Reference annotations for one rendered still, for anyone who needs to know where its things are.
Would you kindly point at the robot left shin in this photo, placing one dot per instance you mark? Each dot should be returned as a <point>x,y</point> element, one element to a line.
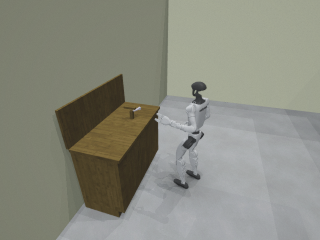
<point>181,170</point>

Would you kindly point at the left robot upper arm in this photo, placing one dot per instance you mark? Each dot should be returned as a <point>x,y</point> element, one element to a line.
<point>190,110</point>

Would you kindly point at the counter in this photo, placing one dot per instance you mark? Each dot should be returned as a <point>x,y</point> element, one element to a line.
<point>111,145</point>

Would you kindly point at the robot left forearm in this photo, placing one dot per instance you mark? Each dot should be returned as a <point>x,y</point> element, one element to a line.
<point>182,127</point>

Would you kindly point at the right robot foot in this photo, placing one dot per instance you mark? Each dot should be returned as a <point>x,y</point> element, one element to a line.
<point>190,173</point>

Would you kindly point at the right robot upper arm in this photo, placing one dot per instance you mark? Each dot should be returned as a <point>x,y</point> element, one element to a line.
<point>207,109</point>

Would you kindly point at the robot left hand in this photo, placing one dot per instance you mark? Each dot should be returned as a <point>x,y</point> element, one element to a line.
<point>165,119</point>

